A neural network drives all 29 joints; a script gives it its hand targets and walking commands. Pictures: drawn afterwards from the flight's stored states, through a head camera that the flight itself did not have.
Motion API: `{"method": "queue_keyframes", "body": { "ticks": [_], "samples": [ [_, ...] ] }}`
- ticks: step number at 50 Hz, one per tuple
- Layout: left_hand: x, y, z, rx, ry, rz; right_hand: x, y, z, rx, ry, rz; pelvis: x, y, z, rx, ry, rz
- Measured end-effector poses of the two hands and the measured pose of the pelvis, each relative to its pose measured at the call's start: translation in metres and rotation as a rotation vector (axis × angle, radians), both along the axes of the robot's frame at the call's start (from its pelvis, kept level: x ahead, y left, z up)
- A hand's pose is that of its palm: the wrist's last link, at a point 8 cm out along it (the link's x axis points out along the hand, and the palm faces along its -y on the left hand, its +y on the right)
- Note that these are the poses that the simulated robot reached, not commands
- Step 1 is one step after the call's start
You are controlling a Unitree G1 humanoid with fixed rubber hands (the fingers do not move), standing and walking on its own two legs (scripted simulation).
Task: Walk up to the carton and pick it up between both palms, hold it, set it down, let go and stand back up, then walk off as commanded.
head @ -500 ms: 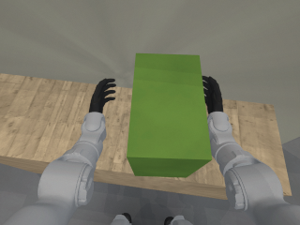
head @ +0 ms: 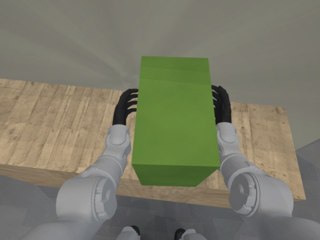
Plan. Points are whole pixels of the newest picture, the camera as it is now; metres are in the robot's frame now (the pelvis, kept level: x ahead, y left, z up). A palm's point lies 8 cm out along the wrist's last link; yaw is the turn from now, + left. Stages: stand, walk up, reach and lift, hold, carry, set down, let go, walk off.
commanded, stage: reach and lift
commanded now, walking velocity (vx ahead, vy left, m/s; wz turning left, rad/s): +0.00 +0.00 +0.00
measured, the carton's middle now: (171, 128) +0.41 -0.02 -0.05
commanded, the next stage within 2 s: none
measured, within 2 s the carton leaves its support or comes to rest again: leaves its support in 1.84 s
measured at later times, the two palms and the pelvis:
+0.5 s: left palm (118, 122) +0.41 +0.12 -0.01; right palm (218, 122) +0.41 -0.14 +0.00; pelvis +0.00 +0.00 +0.00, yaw +0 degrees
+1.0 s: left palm (118, 122) +0.41 +0.12 -0.01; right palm (218, 122) +0.41 -0.14 +0.00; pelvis +0.00 +0.00 +0.00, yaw +0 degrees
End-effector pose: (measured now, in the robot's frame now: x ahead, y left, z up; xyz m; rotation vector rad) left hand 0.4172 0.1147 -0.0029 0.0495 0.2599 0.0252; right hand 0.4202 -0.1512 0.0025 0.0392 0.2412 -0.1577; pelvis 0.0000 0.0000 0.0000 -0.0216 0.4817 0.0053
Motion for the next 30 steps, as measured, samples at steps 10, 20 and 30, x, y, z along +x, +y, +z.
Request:
{"method": "queue_keyframes", "body": {
  "ticks": [10,20,30],
  "samples": [
    [-0.009,0.008,-0.001,-0.015,0.003,0.032,-0.009,0.01,0.002,-0.008,-0.007,-0.002,-0.006,0.002,0.001,-0.003,-0.016,0.0],
    [-0.008,0.007,-0.003,-0.01,0.013,0.031,-0.011,0.009,-0.003,-0.018,0.008,0.005,-0.002,0.002,0.001,-0.003,-0.019,0.0],
    [-0.008,0.007,-0.003,-0.01,0.012,0.031,-0.012,0.009,-0.003,-0.018,0.005,0.004,-0.002,0.002,0.001,-0.003,-0.019,0.0]
  ]
}}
